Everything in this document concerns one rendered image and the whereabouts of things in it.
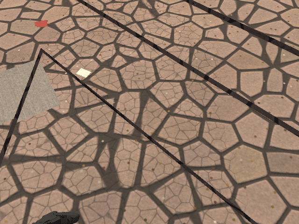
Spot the left robot hand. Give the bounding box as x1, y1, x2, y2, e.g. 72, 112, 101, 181
32, 211, 80, 224

